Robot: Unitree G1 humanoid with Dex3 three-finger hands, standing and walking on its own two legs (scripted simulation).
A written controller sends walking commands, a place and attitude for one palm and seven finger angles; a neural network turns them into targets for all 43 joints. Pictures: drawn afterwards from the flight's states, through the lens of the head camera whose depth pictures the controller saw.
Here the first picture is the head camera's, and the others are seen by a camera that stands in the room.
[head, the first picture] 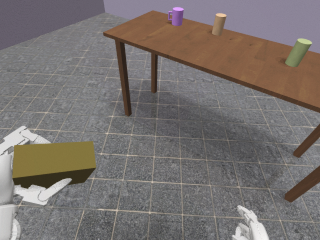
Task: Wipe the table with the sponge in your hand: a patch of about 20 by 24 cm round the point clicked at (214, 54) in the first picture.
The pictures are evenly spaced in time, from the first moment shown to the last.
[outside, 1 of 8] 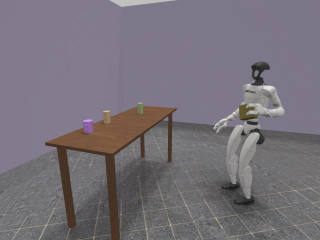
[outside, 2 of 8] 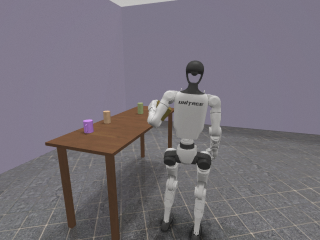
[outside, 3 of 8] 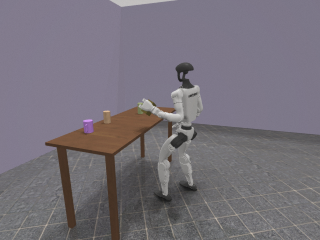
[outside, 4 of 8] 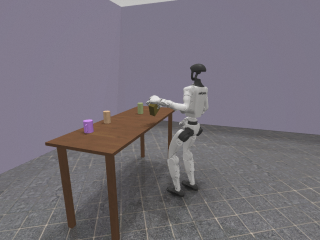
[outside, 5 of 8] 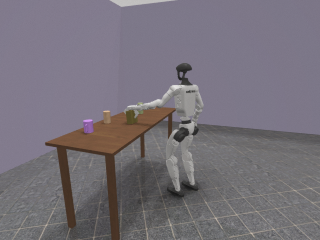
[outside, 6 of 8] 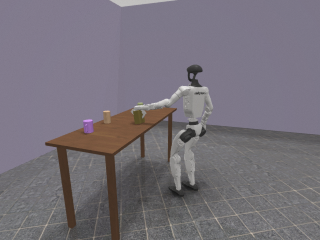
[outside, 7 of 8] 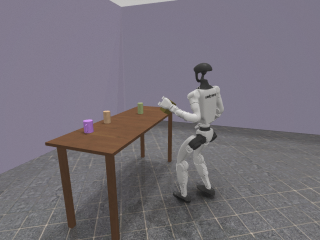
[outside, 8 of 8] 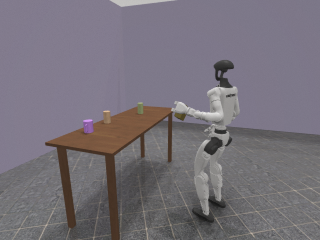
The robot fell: no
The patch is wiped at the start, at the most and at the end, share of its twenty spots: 0.00 1.00 1.00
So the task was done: yes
